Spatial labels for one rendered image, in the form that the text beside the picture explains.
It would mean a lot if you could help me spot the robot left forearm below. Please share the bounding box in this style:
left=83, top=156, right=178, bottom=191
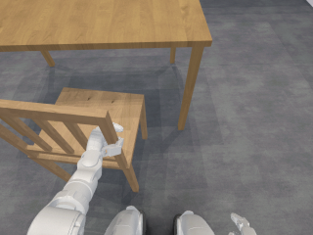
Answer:
left=26, top=150, right=103, bottom=235

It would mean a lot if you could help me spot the chair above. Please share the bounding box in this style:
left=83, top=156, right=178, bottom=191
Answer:
left=0, top=87, right=148, bottom=193

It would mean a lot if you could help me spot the robot right thigh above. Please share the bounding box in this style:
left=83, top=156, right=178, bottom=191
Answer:
left=177, top=213, right=214, bottom=235

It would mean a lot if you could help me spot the robot left thigh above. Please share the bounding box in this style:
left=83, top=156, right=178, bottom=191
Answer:
left=105, top=210, right=143, bottom=235

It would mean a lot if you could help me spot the right robot hand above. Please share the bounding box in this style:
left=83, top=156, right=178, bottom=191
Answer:
left=228, top=212, right=257, bottom=235

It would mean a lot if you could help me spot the table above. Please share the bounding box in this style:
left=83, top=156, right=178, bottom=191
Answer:
left=0, top=0, right=212, bottom=136

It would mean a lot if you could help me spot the left robot hand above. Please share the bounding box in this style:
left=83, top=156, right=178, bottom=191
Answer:
left=86, top=122, right=124, bottom=157

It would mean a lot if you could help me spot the left robot upper arm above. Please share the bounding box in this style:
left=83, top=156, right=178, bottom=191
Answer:
left=29, top=206, right=86, bottom=235

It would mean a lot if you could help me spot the robot thigh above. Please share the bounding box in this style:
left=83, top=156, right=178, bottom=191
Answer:
left=105, top=210, right=143, bottom=235
left=177, top=213, right=214, bottom=235

